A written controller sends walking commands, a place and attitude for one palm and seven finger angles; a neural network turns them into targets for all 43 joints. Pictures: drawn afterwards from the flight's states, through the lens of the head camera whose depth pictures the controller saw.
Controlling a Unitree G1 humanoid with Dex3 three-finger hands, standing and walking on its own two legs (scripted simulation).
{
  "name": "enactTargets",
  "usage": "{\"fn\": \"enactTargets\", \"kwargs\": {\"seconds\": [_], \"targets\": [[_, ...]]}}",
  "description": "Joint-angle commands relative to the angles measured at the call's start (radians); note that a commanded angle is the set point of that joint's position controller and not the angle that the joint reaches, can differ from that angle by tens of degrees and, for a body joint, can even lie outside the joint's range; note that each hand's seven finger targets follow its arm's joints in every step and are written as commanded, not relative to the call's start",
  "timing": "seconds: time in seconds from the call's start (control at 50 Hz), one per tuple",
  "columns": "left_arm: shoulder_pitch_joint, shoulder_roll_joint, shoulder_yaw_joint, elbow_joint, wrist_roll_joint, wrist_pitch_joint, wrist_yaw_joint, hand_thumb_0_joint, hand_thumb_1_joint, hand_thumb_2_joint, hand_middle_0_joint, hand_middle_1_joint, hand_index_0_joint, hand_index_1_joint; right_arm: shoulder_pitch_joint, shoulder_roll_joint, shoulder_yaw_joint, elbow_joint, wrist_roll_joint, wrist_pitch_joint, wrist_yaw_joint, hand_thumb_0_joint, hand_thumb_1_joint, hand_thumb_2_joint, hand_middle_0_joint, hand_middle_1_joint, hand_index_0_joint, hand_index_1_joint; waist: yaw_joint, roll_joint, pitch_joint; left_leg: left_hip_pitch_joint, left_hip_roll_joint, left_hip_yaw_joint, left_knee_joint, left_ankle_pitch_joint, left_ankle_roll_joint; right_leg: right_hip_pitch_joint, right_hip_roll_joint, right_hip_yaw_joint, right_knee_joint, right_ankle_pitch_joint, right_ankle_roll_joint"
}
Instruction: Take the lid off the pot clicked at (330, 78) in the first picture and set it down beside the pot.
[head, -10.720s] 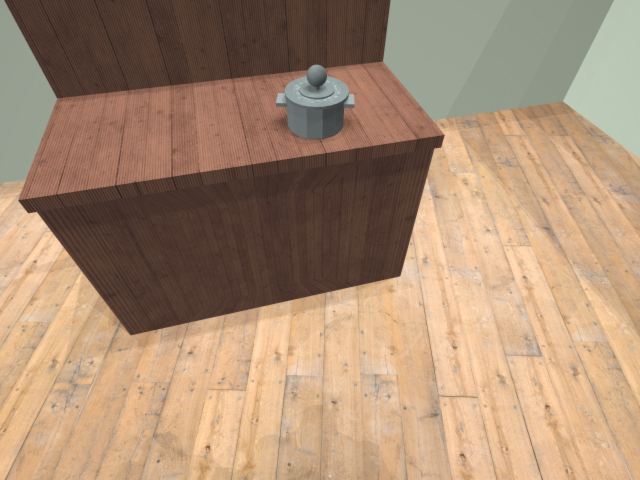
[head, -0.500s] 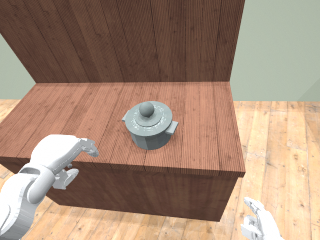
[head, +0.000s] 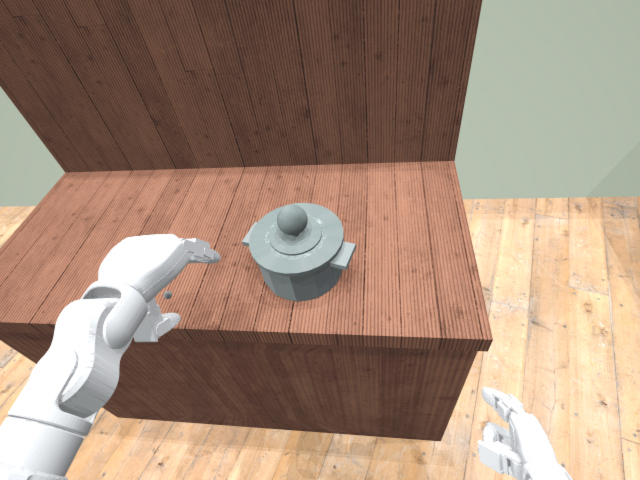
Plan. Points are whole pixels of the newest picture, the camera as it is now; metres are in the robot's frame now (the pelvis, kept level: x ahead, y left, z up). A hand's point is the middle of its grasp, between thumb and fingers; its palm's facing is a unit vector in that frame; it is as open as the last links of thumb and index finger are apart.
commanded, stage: move the open hand above the knob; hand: left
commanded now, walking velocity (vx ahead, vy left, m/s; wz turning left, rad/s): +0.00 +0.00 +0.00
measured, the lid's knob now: (292, 219) +0.49 +0.11 +0.03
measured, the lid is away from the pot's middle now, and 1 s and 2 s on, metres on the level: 0.01 0.01 0.01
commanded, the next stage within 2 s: none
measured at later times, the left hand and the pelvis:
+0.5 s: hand (194, 235) +0.37 +0.20 +0.13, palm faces -0.12 -0.11 -0.99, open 10.4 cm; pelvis +0.02 -0.01 +0.00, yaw +0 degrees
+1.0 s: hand (253, 215) +0.41 +0.13 +0.12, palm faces -0.15 +0.00 -0.99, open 10.4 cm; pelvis +0.03 -0.02 +0.00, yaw +0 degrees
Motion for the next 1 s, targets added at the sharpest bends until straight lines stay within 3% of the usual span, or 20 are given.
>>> {"fn": "enactTargets", "kwargs": {"seconds": [0.0, 0.06, 0.16, 0.22, 0.26, 0.28, 0.3, 0.36, 0.42, 0.46, 0.5, 0.56, 0.6, 0.7, 0.76, 0.8, 0.86, 0.88, 0.9, 0.98], "targets": [[-0.519, 0.49, 0.321, -0.137, 0.084, -0.008, 0.055, 0.0, -0.328, 1.422, -0.81, -0.081, -0.81, -0.081, -0.16, -0.087, -0.012, -0.123, -0.009, -0.064, -0.032, 0.0, -0.9, -0.9, 0.2, 0.3, 0.2, 0.3, 0.008, -0.063, -0.297, 0.006, 0.041, -0.115, -0.067, 0.175, -0.016, 0.161, 0.021, 0.06, -0.018, 0.061, -0.045], [-0.446, 0.364, 0.266, -0.073, 0.04, 0.017, 0.055, 0.0, -0.328, 1.422, -0.81, -0.081, -0.81, -0.081, -0.152, -0.081, -0.014, -0.136, 0.004, -0.057, -0.017, 0.0, -0.9, -0.9, 0.2, 0.3, 0.2, 0.3, 0.009, -0.055, -0.288, 0.027, 0.033, -0.108, -0.046, 0.245, -0.022, 0.153, 0.025, 0.056, -0.006, 0.131, -0.051], [-0.225, -0.031, -0.071, -0.079, -0.032, 0.064, -0.031, 0.0, -0.328, 1.422, -0.81, -0.081, -0.81, -0.081, -0.189, -0.077, -0.028, -0.19, 0.025, -0.042, 0.037, 0.0, -0.9, -0.9, 0.2, 0.3, 0.2, 0.3, -0.032, -0.136, -0.212, 0.025, 0.035, -0.074, -0.019, 0.245, -0.023, 0.071, 0.026, 0.038, -0.005, 0.176, -0.033], [-0.493, 0.167, 0.018, -0.194, 0.033, 0.044, -0.017, 0.0, -0.328, 1.422, -0.81, -0.081, -0.81, -0.081, -0.173, -0.091, -0.026, -0.175, 0.012, -0.026, 0.019, 0.0, -0.9, -0.9, 0.2, 0.3, 0.2, 0.3, -0.039, -0.131, -0.255, 0.027, 0.037, -0.085, -0.05, 0.165, -0.018, 0.096, 0.026, 0.04, -0.024, 0.099, -0.03], [-0.674, 0.462, 0.256, -0.222, 0.082, 0.032, 0.024, 0.0, -0.328, 1.422, -0.81, -0.081, -0.81, -0.081, -0.174, -0.101, -0.016, -0.147, -0.003, -0.039, -0.005, 0.0, -0.9, -0.9, 0.2, 0.3, 0.2, 0.3, -0.013, -0.07, -0.334, 0.026, 0.036, -0.104, -0.04, 0.169, -0.011, 0.161, 0.024, 0.068, -0.001, 0.102, -0.042], [-0.745, 0.484, 0.263, -0.195, 0.115, 0.026, 0.034, 0.0, -0.328, 1.422, -0.81, -0.081, -0.81, -0.081, -0.16, -0.076, 0.001, -0.133, -0.005, -0.048, -0.017, 0.0, -0.9, -0.9, 0.2, 0.3, 0.2, 0.3, 0.003, -0.061, -0.425, 0.035, 0.026, -0.108, -0.036, 0.243, -0.011, 0.215, 0.019, 0.067, 0.02, 0.143, -0.043], [-0.724, 0.494, 0.298, -0.128, 0.11, 0.021, 0.05, 0.0, -0.328, 1.422, -0.81, -0.081, -0.81, -0.081, -0.145, -0.07, 0.0, -0.116, -0.005, -0.051, -0.024, 0.0, -0.9, -0.9, 0.2, 0.3, 0.2, 0.3, 0.006, -0.063, -0.396, 0.03, 0.03, -0.108, -0.033, 0.265, -0.014, 0.211, 0.019, 0.066, 0.017, 0.168, -0.047], [-0.547, 0.278, 0.192, -0.009, 0.042, 0.041, 0.07, 0.0, -0.328, 1.422, -0.81, -0.081, -0.81, -0.081, -0.145, -0.061, -0.005, -0.125, 0.01, -0.043, -0.006, 0.0, -0.9, -0.9, 0.2, 0.3, 0.2, 0.3, 0.004, -0.041, -0.361, 0.04, 0.024, -0.097, -0.016, 0.332, -0.025, 0.188, 0.022, 0.059, 0.023, 0.236, -0.048], [-0.334, -0.039, -0.074, 0.067, -0.019, 0.09, 0.028, 0.0, -0.328, 1.422, -0.81, -0.081, -0.81, -0.081, -0.152, -0.07, -0.015, -0.149, 0.025, -0.029, 0.038, 0.0, -0.9, -0.9, 0.2, 0.3, 0.2, 0.3, -0.019, -0.124, -0.257, 0.007, 0.027, -0.073, -0.008, 0.313, -0.038, 0.1, 0.019, 0.028, 0.024, 0.253, -0.032], [-0.311, -0.11, -0.153, 0.032, -0.004, 0.101, -0.005, 0.0, -0.328, 1.422, -0.81, -0.081, -0.81, -0.081, -0.189, -0.075, -0.022, -0.177, 0.038, -0.016, 0.051, 0.0, -0.9, -0.9, 0.2, 0.3, 0.2, 0.3, -0.045, -0.178, -0.208, -0.009, 0.037, -0.057, -0.001, 0.261, -0.028, 0.064, 0.027, 0.035, 0.012, 0.225, -0.033], [-0.503, 0.005, -0.114, -0.074, 0.032, 0.09, -0.005, 0.0, -0.328, 1.422, -0.81, -0.081, -0.81, -0.081, -0.178, -0.083, -0.027, -0.175, 0.03, -0.001, 0.039, 0.0, -0.9, -0.9, 0.2, 0.3, 0.2, 0.3, -0.057, -0.173, -0.26, 0.007, 0.034, -0.053, -0.015, 0.215, -0.019, 0.084, 0.025, 0.037, 0.001, 0.179, -0.03], [-0.895, 0.447, 0.2, -0.222, 0.112, 0.072, 0.049, 0.0, -0.328, 1.422, -0.81, -0.081, -0.81, -0.081, -0.186, -0.096, -0.013, -0.137, 0.004, -0.02, -0.001, 0.0, -0.9, -0.9, 0.2, 0.3, 0.2, 0.3, -0.022, -0.064, -0.421, 0.037, 0.028, -0.096, -0.013, 0.219, -0.011, 0.191, 0.016, 0.08, 0.035, 0.187, -0.042], [-0.911, 0.44, 0.216, -0.153, 0.126, 0.062, 0.075, 0.0, -0.328, 1.422, -0.81, -0.081, -0.81, -0.081, -0.145, -0.063, 0.0, -0.11, 0.002, -0.042, -0.02, 0.0, -0.9, -0.9, 0.2, 0.3, 0.2, 0.3, -0.005, -0.033, -0.503, 0.071, 0.022, -0.108, 0.0, 0.348, -0.013, 0.238, 0.017, 0.077, 0.059, 0.276, -0.047], [-0.492, 0.012, -0.037, 0.266, 0.007, 0.133, 0.07, 0.0, -0.328, 1.422, -0.81, -0.081, -0.81, -0.081, -0.128, -0.069, -0.002, -0.103, 0.036, -0.007, 0.015, 0.0, -0.9, -0.9, 0.2, 0.3, 0.2, 0.3, -0.018, -0.202, -0.24, -0.051, 0.028, -0.056, -0.009, 0.255, -0.036, 0.114, 0.019, 0.039, 0.032, 0.248, -0.028], [-0.518, -0.175, -0.229, 0.149, 0.023, 0.149, 0.015, 0.0, -0.328, 1.422, -0.81, -0.081, -0.81, -0.081, -0.191, -0.072, -0.018, -0.16, 0.048, 0.011, 0.04, 0.0, -0.9, -0.9, 0.2, 0.3, 0.2, 0.3, -0.059, -0.186, -0.235, -0.033, 0.028, -0.038, 0.009, 0.212, -0.026, 0.057, 0.022, 0.042, 0.027, 0.225, -0.033], [-0.722, -0.053, -0.186, -0.004, 0.054, 0.135, 0.01, 0.0, -0.328, 1.422, -0.81, -0.081, -0.81, -0.081, -0.197, -0.075, -0.027, -0.165, 0.039, 0.021, 0.035, 0.0, -0.9, -0.9, 0.2, 0.3, 0.2, 0.3, -0.069, -0.151, -0.34, 0.013, 0.026, -0.048, 0.01, 0.222, -0.014, 0.095, 0.018, 0.052, 0.031, 0.217, -0.033], [-1.042, 0.359, 0.108, -0.149, 0.115, 0.116, 0.05, 0.0, -0.328, 1.422, -0.81, -0.081, -0.81, -0.081, -0.192, -0.085, -0.013, -0.138, 0.01, -0.006, 0.002, 0.0, -0.9, -0.9, 0.2, 0.3, 0.2, 0.3, -0.035, -0.044, -0.51, 0.065, 0.016, -0.094, 0.023, 0.301, -0.006, 0.21, 0.017, 0.08, 0.071, 0.286, -0.044], [-1.072, 0.393, 0.144, -0.105, 0.13, 0.108, 0.064, 0.0, -0.328, 1.422, -0.81, -0.081, -0.81, -0.081, -0.15, -0.067, -0.001, -0.118, 0.009, -0.023, -0.011, 0.0, -0.9, -0.9, 0.2, 0.3, 0.2, 0.3, -0.022, -0.048, -0.561, 0.073, 0.012, -0.103, 0.019, 0.353, -0.005, 0.25, 0.019, 0.079, 0.082, 0.313, -0.043], [-1.007, 0.4, 0.173, 0.014, 0.127, 0.108, 0.08, 0.0, -0.328, 1.422, -0.81, -0.081, -0.81, -0.081, -0.13, -0.064, 0.005, -0.093, 0.012, -0.025, -0.021, 0.0, -0.9, -0.9, 0.2, 0.3, 0.2, 0.3, -0.021, -0.094, -0.499, 0.043, 0.016, -0.1, 0.016, 0.357, -0.008, 0.246, 0.022, 0.077, 0.074, 0.328, -0.044], [-0.742, 0.027, -0.055, 0.374, 0.052, 0.168, 0.097, 0.0, -0.328, 1.422, -0.81, -0.081, -0.81, -0.081, -0.122, -0.06, 0.01, -0.065, 0.039, 0.009, -0.004, 0.0, -0.9, -0.9, 0.2, 0.3, 0.2, 0.3, -0.031, -0.202, -0.29, -0.056, 0.027, -0.054, -0.011, 0.247, -0.032, 0.125, 0.02, 0.04, 0.05, 0.235, -0.032]]}}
